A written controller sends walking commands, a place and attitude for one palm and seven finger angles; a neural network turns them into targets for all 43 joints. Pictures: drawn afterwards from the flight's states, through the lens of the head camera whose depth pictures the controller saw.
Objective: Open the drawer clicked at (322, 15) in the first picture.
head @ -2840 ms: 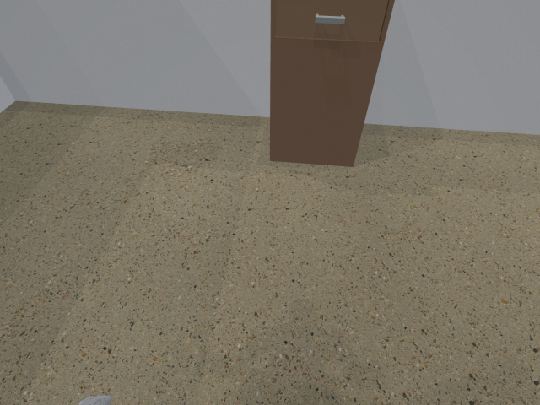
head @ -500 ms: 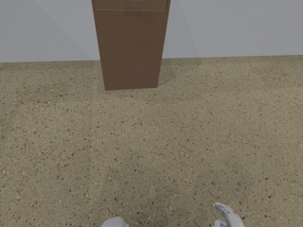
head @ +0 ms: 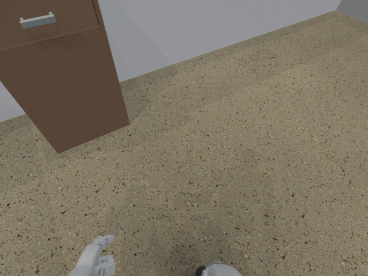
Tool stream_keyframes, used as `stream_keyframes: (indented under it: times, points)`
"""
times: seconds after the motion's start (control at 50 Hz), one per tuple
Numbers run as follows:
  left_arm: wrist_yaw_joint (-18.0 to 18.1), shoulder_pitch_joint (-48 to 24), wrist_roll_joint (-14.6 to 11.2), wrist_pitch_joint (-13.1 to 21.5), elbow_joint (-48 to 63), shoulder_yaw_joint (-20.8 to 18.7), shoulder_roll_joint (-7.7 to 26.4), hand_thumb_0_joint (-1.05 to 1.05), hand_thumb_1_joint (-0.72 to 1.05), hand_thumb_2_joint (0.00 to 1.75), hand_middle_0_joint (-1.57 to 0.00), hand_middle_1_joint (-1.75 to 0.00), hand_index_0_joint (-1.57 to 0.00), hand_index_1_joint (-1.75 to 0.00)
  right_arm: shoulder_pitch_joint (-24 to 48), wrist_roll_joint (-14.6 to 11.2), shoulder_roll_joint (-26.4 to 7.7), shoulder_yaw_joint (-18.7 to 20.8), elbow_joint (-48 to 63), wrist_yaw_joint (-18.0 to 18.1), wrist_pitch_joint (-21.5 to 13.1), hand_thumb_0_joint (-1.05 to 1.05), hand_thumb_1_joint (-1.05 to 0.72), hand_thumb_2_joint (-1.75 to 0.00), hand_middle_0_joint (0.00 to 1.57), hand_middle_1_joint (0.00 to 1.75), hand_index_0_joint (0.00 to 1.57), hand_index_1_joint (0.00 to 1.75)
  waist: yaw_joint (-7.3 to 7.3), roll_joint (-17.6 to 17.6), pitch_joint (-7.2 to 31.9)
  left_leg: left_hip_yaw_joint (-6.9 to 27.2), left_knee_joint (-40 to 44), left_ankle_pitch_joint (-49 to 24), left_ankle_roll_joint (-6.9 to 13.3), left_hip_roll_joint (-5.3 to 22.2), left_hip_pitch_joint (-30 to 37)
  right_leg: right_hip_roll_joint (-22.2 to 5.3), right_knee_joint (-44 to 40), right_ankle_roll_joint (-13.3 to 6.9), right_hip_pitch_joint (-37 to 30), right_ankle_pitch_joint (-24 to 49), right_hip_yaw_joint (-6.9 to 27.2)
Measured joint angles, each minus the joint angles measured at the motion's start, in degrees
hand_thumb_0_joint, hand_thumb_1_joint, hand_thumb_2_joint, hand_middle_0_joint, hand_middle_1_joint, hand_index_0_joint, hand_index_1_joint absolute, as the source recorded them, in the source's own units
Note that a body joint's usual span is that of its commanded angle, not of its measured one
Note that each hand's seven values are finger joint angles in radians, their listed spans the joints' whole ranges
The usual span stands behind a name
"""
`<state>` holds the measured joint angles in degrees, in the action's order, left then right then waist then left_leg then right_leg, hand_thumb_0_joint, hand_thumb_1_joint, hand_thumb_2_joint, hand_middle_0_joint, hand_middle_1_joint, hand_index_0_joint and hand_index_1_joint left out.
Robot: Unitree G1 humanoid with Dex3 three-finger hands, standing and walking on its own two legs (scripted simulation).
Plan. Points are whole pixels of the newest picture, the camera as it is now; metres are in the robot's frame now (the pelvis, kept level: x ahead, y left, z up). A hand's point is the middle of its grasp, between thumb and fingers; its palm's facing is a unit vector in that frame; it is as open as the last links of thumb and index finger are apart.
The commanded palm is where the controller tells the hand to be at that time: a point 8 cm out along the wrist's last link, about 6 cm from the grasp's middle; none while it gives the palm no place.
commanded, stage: walk to a spot facing it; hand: left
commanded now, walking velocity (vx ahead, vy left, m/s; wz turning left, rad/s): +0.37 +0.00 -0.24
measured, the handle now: (37, 19) +0.98 +0.55 +0.05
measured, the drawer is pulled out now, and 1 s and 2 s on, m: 0.00 0.00 0.00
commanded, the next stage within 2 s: turn to face it in 0.60 s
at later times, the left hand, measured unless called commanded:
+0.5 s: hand (94, 247) +0.22 +0.23 -0.16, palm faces -0.06 -0.98 -0.17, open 7.3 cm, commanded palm none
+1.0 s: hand (155, 144) +0.52 +0.09 -0.14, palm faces -0.21 -0.96 -0.19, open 7.3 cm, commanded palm none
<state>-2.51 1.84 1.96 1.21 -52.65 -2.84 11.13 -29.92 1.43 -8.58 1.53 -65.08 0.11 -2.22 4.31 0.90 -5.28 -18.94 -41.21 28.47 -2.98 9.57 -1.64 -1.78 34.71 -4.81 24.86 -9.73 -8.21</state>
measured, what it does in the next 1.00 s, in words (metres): walks ahead: left foot, then right foot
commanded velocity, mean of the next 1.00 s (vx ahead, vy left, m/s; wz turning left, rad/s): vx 0.21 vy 0.00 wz -0.05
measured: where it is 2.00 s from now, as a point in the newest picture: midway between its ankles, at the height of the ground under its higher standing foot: (196, 241)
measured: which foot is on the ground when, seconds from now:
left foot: up 0.00-0.34, down 0.36-0.82, up 0.84-1.00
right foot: down 0.00-0.38, up 0.40-0.80, down 0.82-1.00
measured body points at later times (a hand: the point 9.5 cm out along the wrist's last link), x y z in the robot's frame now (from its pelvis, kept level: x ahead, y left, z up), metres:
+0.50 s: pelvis +0.21 +0.03 +0.02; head +0.21 +0.06 +0.47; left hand +0.22 +0.28 -0.15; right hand +0.25 -0.21 -0.11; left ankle +0.23 +0.13 -0.72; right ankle +0.13 -0.08 -0.63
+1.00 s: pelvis +0.36 -0.05 +0.01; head +0.38 -0.06 +0.46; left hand +0.53 +0.14 -0.13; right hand +0.28 -0.26 -0.15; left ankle +0.34 +0.09 -0.65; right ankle +0.41 -0.16 -0.72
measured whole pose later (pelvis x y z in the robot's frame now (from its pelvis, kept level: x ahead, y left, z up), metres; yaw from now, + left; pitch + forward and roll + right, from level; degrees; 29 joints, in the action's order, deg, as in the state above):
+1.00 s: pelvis +0.36 -0.05 +0.01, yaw -10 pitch -2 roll +0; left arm 1.3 4.4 1.3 1.4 -56.4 -1.4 7.9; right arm -19.0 0.9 -8.5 2.6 -62.3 0.5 1.9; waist 3.7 -1.4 -4.4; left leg -4.8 -65.1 27.0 -2.4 6.6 -24.2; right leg -4.9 33.4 -2.7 19.5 -12.1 -13.6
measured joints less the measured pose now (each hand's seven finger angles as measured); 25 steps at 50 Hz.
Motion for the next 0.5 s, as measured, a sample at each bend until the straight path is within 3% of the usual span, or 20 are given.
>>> stream_keyframes:
  times: [0.06, 0.1, 0.16, 0.22, 0.36, 0.42, 0.46, 0.5]
  points:
    - [0.9, 1.9, -1.0, 1.3, -0.7, 0.4, -0.7, 0.0, 0.91, 0.9, -0.2, -0.3, -0.2, -0.3, 3.4, -0.5, 0.5, 0.1, 0.1, -0.1, 1.3, 0.01, -0.91, -0.89, 0.2, 0.29, 0.2, 0.3, -0.39, -0.4, -0.9, 10.3, -26.6, -1.0, 0.9, -0.9, -12.6, 1.5, 2.4, 0.2, -2.0, -3.6, 0.4]
    - [1.6, 4.2, -1.1, 1.1, -2.2, 0.6, -1.3, 0.0, 0.91, 0.9, -0.2, -0.3, -0.2, -0.3, 6.5, -0.1, 0.4, 0.4, 1.4, -0.1, 1.5, 0.01, -0.91, -0.89, 0.2, 0.29, 0.2, 0.3, -0.6, -0.8, -0.4, 13.0, -31.4, -4.9, 1.1, -0.7, -19.2, 2.6, -0.7, 0.7, -5.1, -3.8, 0.8]
    - [3.0, 7.6, -1.4, 1.5, -3.7, -0.9, -0.9, -0.02, 0.94, 0.9, -0.21, -0.3, -0.21, -0.3, 10.7, 0.3, 0.4, 0.8, 4.4, -0.1, 1.3, 0.01, -0.91, -0.89, 0.2, 0.29, 0.2, 0.3, -1.15, -1.4, 1.4, 14.3, -26.0, -8.3, 0.6, 0.4, -26.0, 3.6, -5.4, 0.9, -8.7, -3.1, 1.6]
    - [3.0, 10.2, -0.8, 1.2, -5.4, -1.1, 0.5, -0.03, 0.95, 0.9, -0.21, -0.3, -0.21, -0.3, 14.3, 0.7, 0.0, 1.3, 6.7, -0.1, 1.1, 0.01, -0.93, -0.89, 0.2, 0.29, 0.2, 0.3, -2.15, -1.6, 3.1, 14.0, -15.1, -11.2, 0.3, 0.8, -28.1, 3.9, -7.9, 1.2, -11.5, -3.7, 2.4]
    - [2.1, 16.4, -0.7, 0.4, -8.0, -0.9, 1.8, -0.01, 0.93, 0.9, -0.2, -0.3, -0.2, -0.3, 18.1, 0.5, -3.0, 1.7, 8.9, -1.3, -0.3, 0.01, -0.94, -0.89, 0.19, 0.29, 0.2, 0.3, -5.54, -0.9, 5.3, 11.7, 6.2, -14.5, 0.9, -2.2, -20.2, 3.3, -5.7, 3.8, -17.0, -10.5, 4.3]
    - [2.0, 18.2, -0.9, -0.8, -9.2, -1.0, 2.0, -0.01, 0.92, 0.9, -0.2, -0.3, -0.2, -0.3, 18.8, 1.1, -2.6, 1.3, 9.6, -0.9, -1.7, 0.01, -0.93, -0.89, 0.19, 0.29, 0.2, 0.3, -5.8, 1.1, 5.2, 9.1, 4.9, -13.5, 3.8, -3.4, -17.9, 1.8, 9.6, 3.1, -12.5, -16.5, 6.3]
    - [1.7, 18.3, -0.7, -1.4, -10.0, -1.1, 1.7, 0.0, 0.92, 0.9, -0.2, -0.3, -0.2, -0.3, 17.9, 1.0, -2.1, 0.8, 9.8, -0.4, -2.2, 0.01, -0.93, -0.89, 0.19, 0.29, 0.2, 0.3, -5.45, 1.4, 5.2, 7.7, 6.3, -12.0, 4.3, -3.5, -15.4, 1.4, 23.0, 2.6, -6.9, -15.3, 6.4]
    - [1.2, 17.5, -0.4, -1.6, -9.9, -1.3, 1.4, 0.0, 0.92, 0.9, -0.2, -0.3, -0.2, -0.3, 16.5, 0.9, -1.2, 0.4, 9.2, 0.0, -2.4, 0.0, -0.92, -0.89, 0.19, 0.29, 0.2, 0.3, -5.42, 1.6, 5.0, 6.6, 9.9, -12.4, 3.9, -3.8, -12.1, 0.1, 30.1, 3.0, -2.0, -11.6, 5.8]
